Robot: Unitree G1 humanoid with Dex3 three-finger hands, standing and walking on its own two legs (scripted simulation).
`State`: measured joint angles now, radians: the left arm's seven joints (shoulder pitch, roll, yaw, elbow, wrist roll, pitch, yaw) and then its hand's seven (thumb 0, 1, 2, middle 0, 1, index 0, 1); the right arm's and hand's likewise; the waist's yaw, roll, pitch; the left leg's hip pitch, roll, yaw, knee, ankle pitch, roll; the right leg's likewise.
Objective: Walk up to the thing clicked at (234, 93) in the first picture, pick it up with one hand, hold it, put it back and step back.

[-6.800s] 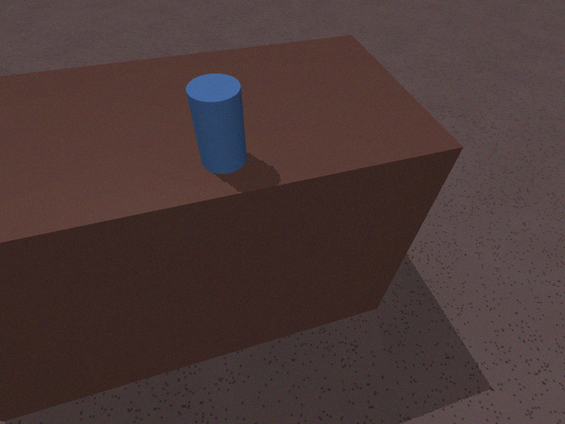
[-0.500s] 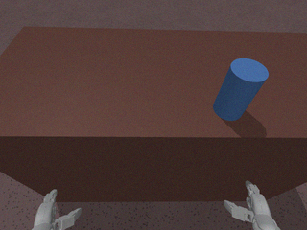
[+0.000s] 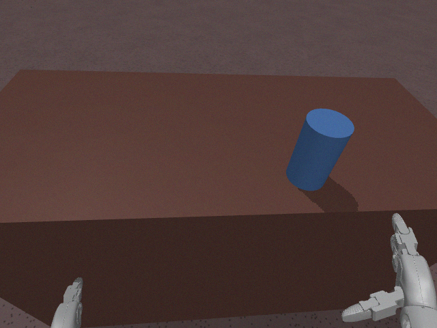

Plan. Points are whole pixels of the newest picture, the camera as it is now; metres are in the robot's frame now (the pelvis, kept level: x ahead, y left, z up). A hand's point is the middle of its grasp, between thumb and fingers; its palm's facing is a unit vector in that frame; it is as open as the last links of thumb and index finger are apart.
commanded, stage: rise first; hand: right
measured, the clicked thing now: (316, 151) +0.42 -0.22 +0.10
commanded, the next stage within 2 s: go down in 1.18 s
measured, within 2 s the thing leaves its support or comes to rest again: neither
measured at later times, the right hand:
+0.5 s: hand (414, 272) +0.16 -0.26 +0.13, palm faces +0.39 +0.82 -0.42, open 17.6 cm
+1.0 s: hand out of the picture +0.15 -0.27 +0.18, palm faces +0.44 +0.79 -0.44, open 17.6 cm
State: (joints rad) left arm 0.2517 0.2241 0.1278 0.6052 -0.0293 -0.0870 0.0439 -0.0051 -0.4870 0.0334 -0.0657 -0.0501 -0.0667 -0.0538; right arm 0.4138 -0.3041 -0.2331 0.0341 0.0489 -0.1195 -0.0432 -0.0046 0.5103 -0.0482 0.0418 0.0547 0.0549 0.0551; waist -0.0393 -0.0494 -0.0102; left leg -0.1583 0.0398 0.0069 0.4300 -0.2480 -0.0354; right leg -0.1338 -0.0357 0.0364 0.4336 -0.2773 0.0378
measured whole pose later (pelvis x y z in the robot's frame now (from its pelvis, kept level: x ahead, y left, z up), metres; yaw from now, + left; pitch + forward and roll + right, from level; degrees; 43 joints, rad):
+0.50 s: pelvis -0.03 +0.00 +0.00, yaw -1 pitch -5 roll +0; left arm 0.26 0.22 0.17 0.62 -0.02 -0.11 0.03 -0.01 -0.56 0.04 -0.06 -0.04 -0.05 -0.05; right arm 0.45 -0.32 -0.35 -0.22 0.04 -0.26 -0.01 -0.01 0.59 -0.03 0.04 0.05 0.06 0.06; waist -0.06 -0.05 0.04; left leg -0.14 0.04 0.02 0.44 -0.22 -0.03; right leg -0.12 -0.03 0.05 0.44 -0.24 0.04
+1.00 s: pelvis -0.04 +0.00 +0.00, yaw +0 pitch -6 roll +0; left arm 0.25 0.22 0.19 0.64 -0.02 -0.15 0.03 -0.01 -0.56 0.05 -0.06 -0.04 -0.05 -0.05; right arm 0.37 -0.36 -0.42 -0.25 0.04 -0.34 -0.01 -0.01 0.57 -0.03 0.05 0.06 0.06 0.06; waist -0.05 -0.05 0.06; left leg -0.14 0.04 0.01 0.43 -0.19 -0.03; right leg -0.12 -0.03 0.04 0.43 -0.22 0.04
